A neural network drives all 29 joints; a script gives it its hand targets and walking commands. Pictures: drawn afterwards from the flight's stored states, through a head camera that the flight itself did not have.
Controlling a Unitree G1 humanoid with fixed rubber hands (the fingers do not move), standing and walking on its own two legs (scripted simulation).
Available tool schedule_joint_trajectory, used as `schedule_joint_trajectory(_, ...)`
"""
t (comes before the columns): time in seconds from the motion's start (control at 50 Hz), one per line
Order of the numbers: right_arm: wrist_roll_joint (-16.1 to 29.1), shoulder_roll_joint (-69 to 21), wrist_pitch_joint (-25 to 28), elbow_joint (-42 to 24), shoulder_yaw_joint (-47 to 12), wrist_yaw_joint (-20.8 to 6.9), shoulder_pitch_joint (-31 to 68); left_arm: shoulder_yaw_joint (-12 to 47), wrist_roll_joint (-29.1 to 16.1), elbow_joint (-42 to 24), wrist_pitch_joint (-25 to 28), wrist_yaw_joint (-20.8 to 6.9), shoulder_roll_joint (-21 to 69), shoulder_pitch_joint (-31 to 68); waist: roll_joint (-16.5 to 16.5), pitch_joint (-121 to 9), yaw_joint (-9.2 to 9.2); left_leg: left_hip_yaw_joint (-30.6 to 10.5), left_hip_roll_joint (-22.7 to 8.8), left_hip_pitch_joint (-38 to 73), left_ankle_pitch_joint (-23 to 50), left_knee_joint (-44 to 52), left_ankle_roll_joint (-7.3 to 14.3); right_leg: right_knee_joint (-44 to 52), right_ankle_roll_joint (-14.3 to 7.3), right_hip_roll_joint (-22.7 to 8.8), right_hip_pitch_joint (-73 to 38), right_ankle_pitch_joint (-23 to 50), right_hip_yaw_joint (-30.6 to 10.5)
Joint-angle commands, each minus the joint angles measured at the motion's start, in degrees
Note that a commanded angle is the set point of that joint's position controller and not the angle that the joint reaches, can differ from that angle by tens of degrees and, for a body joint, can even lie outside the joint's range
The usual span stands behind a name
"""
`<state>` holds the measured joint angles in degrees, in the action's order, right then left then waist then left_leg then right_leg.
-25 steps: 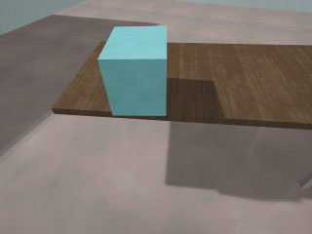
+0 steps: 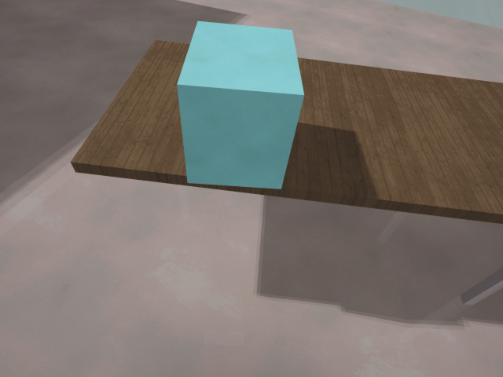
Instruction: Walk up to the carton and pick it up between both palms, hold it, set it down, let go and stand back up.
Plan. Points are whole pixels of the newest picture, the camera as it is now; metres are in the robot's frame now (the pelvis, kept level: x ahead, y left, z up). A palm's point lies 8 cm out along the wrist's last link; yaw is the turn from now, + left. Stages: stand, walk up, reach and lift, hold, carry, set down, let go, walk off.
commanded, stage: walk up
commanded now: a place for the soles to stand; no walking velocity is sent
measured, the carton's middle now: (240, 106) +0.77 +0.04 +0.01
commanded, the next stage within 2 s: none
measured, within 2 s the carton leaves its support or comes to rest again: neither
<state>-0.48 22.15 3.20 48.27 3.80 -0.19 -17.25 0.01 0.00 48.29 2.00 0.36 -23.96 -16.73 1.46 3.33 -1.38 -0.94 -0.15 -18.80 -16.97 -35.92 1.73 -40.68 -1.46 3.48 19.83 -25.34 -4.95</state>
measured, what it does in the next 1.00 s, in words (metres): steps on the spot: right foot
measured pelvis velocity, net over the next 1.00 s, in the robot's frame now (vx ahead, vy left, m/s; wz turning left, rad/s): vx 0.01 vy -0.03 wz -0.04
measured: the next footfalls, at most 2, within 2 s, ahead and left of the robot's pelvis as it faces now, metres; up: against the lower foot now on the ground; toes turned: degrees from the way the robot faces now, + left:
right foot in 0.16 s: +0.04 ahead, -0.15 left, +0.00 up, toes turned +3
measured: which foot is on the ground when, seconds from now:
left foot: down 0.00-1.00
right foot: up 0.00-0.14, down 0.16-1.00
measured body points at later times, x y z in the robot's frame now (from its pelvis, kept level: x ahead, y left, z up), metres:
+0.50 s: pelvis -0.02 -0.03 +0.00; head -0.02 -0.02 +0.45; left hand +0.07 +0.29 -0.11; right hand +0.03 -0.35 -0.11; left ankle +0.02 +0.09 -0.73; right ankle +0.00 -0.15 -0.73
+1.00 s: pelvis +0.01 -0.03 +0.00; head +0.02 -0.02 +0.45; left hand +0.10 +0.29 -0.11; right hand +0.09 -0.35 -0.11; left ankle +0.02 +0.09 -0.73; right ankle +0.00 -0.15 -0.73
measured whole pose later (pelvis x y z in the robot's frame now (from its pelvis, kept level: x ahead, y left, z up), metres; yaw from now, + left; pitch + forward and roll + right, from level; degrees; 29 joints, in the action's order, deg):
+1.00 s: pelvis +0.01 -0.03 +0.00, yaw -2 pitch +1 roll +0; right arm -0.5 22.1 1.5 50.6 3.8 -0.4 -11.9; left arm 0.0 0.0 48.3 2.9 0.5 -23.8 -16.7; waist 0.3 0.2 -1.4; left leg 1.2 -0.7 -18.7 -18.4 -36.2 1.0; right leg -35.9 -0.3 2.5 17.7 -18.9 -4.7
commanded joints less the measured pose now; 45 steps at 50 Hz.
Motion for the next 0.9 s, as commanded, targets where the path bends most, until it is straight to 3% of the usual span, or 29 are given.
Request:
schedule_joint_trajectory(0.0,-1.0,12.1,-0.5,-4.9,3.1,1.3,3.4,-3.4,0.0,-2.9,0.2,1.1,-8.3,0.0,-10.3,-4.3,-0.61,-10.3,-14.0,11.7,34.7,9.0,8.1,-1.8,0.1,-2.0,2.4,-0.8,5.0)
schedule_joint_trajectory(0.04,-1.0,12.0,-1.1,-6.2,3.2,1.0,5.6,-3.9,0.2,-1.3,0.9,1.1,-8.2,-3.9,-9.0,-5.5,2.16,-9.2,-12.5,5.8,22.7,7.1,8.2,7.0,-0.3,-2.4,-4.8,5.9,4.7)
schedule_joint_trajectory(0.06,-1.0,12.4,-1.7,-5.9,3.1,0.8,6.6,-4.2,0.6,-1.0,1.0,1.3,-8.0,-4.6,-10.8,-5.1,2.74,-7.4,-11.8,2.7,11.7,6.9,7.4,10.9,-0.7,-1.9,-7.9,7.7,4.2)
schedule_joint_trajectory(0.08,-0.9,11.0,-1.8,-6.3,2.6,0.5,6.4,-4.0,0.8,0.0,1.5,1.1,-8.8,-5.4,-9.2,-6.5,2.67,-6.2,-9.8,-0.1,5.3,6.4,6.0,10.7,-1.4,-2.2,-11.3,12.2,2.9)
schedule_joint_trajectory(0.12,0.0,9.2,-2.0,-6.7,2.1,0.3,7.1,-4.3,1.8,-0.2,2.1,1.2,-10.6,-4.5,-2.8,-4.3,3.41,-5.8,-7.3,-4.9,-2.5,3.5,3.4,14.8,-4.4,-7.4,-12.0,13.4,-7.0)
schedule_joint_trajectory(0.14,-0.3,8.0,-1.9,-6.9,1.7,0.0,7.2,-5.0,2.0,-0.8,2.7,1.3,-12.8,-3.4,3.1,-4.7,2.17,-2.5,-2.6,-4.4,-6.4,-1.8,0.7,19.2,-7.0,-13.7,-7.9,9.7,-19.7)
schedule_joint_trajectory(0.16,-0.9,8.6,-2.1,-5.8,2.2,-0.1,7.2,-5.0,2.0,-1.1,2.6,0.9,-13.5,0.9,1.7,-0.1,0.41,-0.6,-0.3,-3.8,-11.5,-3.7,0.2,23.8,-9.6,-18.2,-2.1,-0.1,-25.0)
schedule_joint_trajectory(0.18,-0.7,9.8,-2.3,-4.4,1.7,-0.4,5.1,-5.1,1.9,-1.3,2.4,0.7,-14.5,3.3,4.4,1.3,-0.05,-1.1,-1.1,-0.4,-12.4,-2.2,0.5,24.3,-9.7,-17.7,3.1,-8.2,-22.3)
schedule_joint_trajectory(0.22,-1.0,9.9,-1.7,-2.9,2.0,-0.6,2.7,-4.0,1.3,-1.4,1.8,0.4,-12.1,6.3,4.2,4.0,-2.08,-2.0,-2.2,4.1,-8.3,4.3,1.1,22.3,-6.6,-12.8,9.5,-8.7,-15.6)
schedule_joint_trajectory(0.24,-1.0,10.7,-1.2,-3.0,2.4,-0.7,4.4,-3.7,1.3,-1.4,1.7,0.4,-11.1,5.2,0.4,3.0,-1.41,-3.8,-3.1,6.3,-8.0,8.0,2.2,21.4,-5.1,-11.5,10.0,-7.3,-13.9)
schedule_joint_trajectory(0.28,-1.1,12.6,-0.5,-2.6,3.0,-0.6,4.4,-3.5,1.1,-0.7,2.0,0.1,-10.7,4.0,0.2,1.5,-0.45,-8.1,-5.8,4.4,-11.1,13.1,2.8,16.1,-3.0,-7.1,5.7,-0.1,-9.0)
schedule_joint_trajectory(0.32,-1.1,13.0,-0.3,-1.9,2.6,-0.5,6.9,-2.6,0.8,-1.3,1.7,0.0,-8.9,2.2,-2.8,-0.2,0.92,-9.6,-7.3,3.2,-13.1,14.8,3.5,12.8,-2.4,-5.1,3.7,4.7,-6.4)
schedule_joint_trajectory(0.36,-1.4,11.8,-0.9,-1.8,2.4,-0.4,7.8,-3.2,1.3,-1.7,1.9,-0.2,-10.3,2.1,-2.0,-1.8,1.1,-7.1,-6.0,3.7,-14.9,12.9,3.1,15.1,-3.2,-5.7,2.4,-0.5,-8.1)
schedule_joint_trajectory(0.38,-1.5,12.0,-0.9,-1.4,2.8,-0.5,7.9,-3.0,0.7,-1.1,1.9,-0.1,-9.8,2.5,-3.2,0.9,0.89,-7.9,-5.7,1.9,-13.6,13.3,2.7,14.9,-3.7,-6.0,2.7,0.6,-8.6)
schedule_joint_trajectory(0.42,-1.5,11.4,-1.0,-1.7,2.7,-0.6,9.2,-3.3,1.5,-1.7,1.8,-0.2,-9.8,1.9,-1.7,-1.4,1.17,-6.8,-5.7,2.4,-15.2,12.7,3.0,14.9,-4.1,-6.3,1.6,1.3,-9.0)
schedule_joint_trajectory(0.44,-1.3,12.1,-0.9,-1.6,2.9,-0.6,9.0,-3.1,1.1,-1.2,1.7,-0.1,-10.4,1.1,-3.6,-0.1,0.82,-6.3,-5.4,3.2,-14.1,11.6,2.8,15.6,-4.0,-6.3,3.6,2.2,-9.2)
schedule_joint_trajectory(0.46,-1.2,11.8,-0.9,-1.2,2.4,-0.7,7.8,-2.9,1.2,-1.2,1.6,-0.1,-10.5,2.8,-0.1,0.9,0.69,-7.8,-5.8,1.7,-14.5,13.1,2.9,14.9,-4.1,-6.6,3.4,0.9,-9.6)
schedule_joint_trajectory(0.48,-1.1,11.6,-0.8,-1.5,2.4,-0.6,7.9,-2.9,1.1,-1.2,1.5,-0.1,-10.1,3.0,-3.4,0.2,0.49,-8.2,-6.3,2.8,-15.7,13.9,2.9,15.1,-3.9,-6.1,4.0,-0.6,-8.5)
schedule_joint_trajectory(0.5,-1.2,11.3,-1.0,-0.9,2.6,-0.8,7.9,-2.9,1.3,-0.9,1.5,0.0,-9.7,1.8,-3.0,0.7,1.04,-9.0,-6.7,0.7,-18.6,15.0,3.2,14.7,-3.4,-5.0,3.1,-1.8,-7.6)
schedule_joint_trajectory(0.52,-1.5,12.2,-0.9,-1.2,2.5,-0.7,9.6,-3.0,1.4,-0.9,1.6,-0.1,-9.7,1.2,-4.9,-0.7,0.81,-8.9,-6.7,3.6,-16.2,14.3,3.3,14.9,-3.4,-5.1,4.0,-0.2,-7.5)
schedule_joint_trajectory(0.56,-0.9,12.1,-0.8,-1.7,2.2,-0.7,8.9,-3.1,1.4,-1.3,2.0,-0.1,-10.2,1.6,-0.1,0.0,0.82,-7.9,-6.3,2.1,-14.3,13.1,2.8,14.1,-3.3,-5.6,1.8,7.8,-7.6)
schedule_joint_trajectory(0.62,-1.2,12.0,-0.6,-0.6,1.8,-0.4,9.1,-2.8,0.7,-0.5,2.1,0.3,-9.7,2.3,-5.4,-2.8,0.94,-8.7,-7.7,5.2,-5.9,13.5,3.0,10.0,-3.0,-5.5,0.9,15.1,-6.3)
schedule_joint_trajectory(0.68,-0.6,11.6,-0.4,-0.7,1.6,0.0,9.7,-2.7,0.1,-0.6,1.9,0.5,-9.1,0.9,-5.0,-3.5,1.96,-9.8,-10.4,6.6,-0.1,14.1,4.7,7.8,-2.4,-4.9,0.2,18.6,-3.6)
schedule_joint_trajectory(0.7,-0.7,12.2,-0.5,-0.3,1.8,-0.1,8.7,-2.5,0.4,-0.9,2.0,0.7,-9.2,0.5,-3.4,-6.2,1.84,-8.1,-10.4,8.0,3.6,12.7,4.7,7.5,-2.0,-4.9,-2.6,17.8,-2.5)
schedule_joint_trajectory(0.74,-0.4,11.5,-0.7,-0.5,1.6,-0.1,9.0,-2.8,0.5,-1.0,2.3,0.9,-9.4,0.2,-5.8,-8.0,1.16,-5.9,-8.4,9.5,10.4,8.7,4.0,9.0,-2.3,-6.2,-2.2,23.0,-4.7)
schedule_joint_trajectory(0.78,-0.8,11.5,-0.8,-0.6,1.5,0.1,9.3,-2.5,0.7,-0.8,2.4,1.0,-8.8,0.6,-4.7,-8.6,1.26,-3.7,-8.1,9.8,13.0,7.1,3.5,7.4,-2.9,-6.3,-2.9,26.6,-4.4)
schedule_joint_trajectory(0.82,0.5,10.8,-0.9,-0.6,1.3,0.0,8.7,-2.7,0.4,-0.4,2.6,1.2,-10.5,0.5,-0.8,-8.0,0.4,-4.1,-7.9,9.6,12.7,5.7,3.2,10.0,-3.3,-7.3,-2.8,27.6,-7.1)
schedule_joint_trajectory(0.84,-0.1,10.5,-1.1,-0.5,1.7,0.0,9.0,-3.4,0.6,-1.6,2.7,1.4,-11.0,0.6,-2.9,-8.1,0.48,-3.3,-6.8,9.1,12.8,4.6,3.0,9.5,-3.7,-8.7,-3.2,29.6,-9.5)
schedule_joint_trajectory(0.88,0.1,10.3,-1.0,-1.6,1.8,-0.1,10.5,-2.8,0.8,-1.2,2.7,1.3,-10.5,0.8,-1.9,-8.5,0.01,-2.9,-5.8,10.4,11.5,4.3,2.3,10.7,-3.9,-9.3,-2.4,28.8,-8.9)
